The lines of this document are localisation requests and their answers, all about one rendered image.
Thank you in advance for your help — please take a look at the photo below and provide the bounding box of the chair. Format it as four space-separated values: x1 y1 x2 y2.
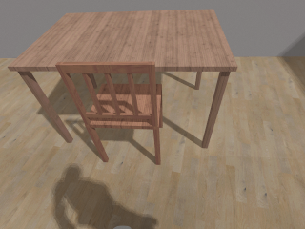
55 61 163 165

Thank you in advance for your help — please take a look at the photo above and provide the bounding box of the table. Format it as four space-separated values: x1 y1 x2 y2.
8 9 238 149

